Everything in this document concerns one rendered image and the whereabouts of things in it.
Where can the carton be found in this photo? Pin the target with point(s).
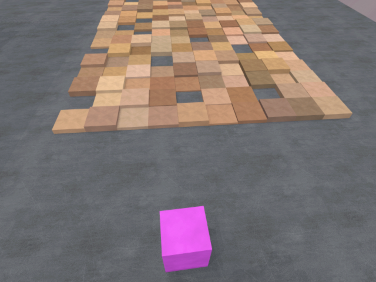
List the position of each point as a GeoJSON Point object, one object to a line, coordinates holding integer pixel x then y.
{"type": "Point", "coordinates": [185, 239]}

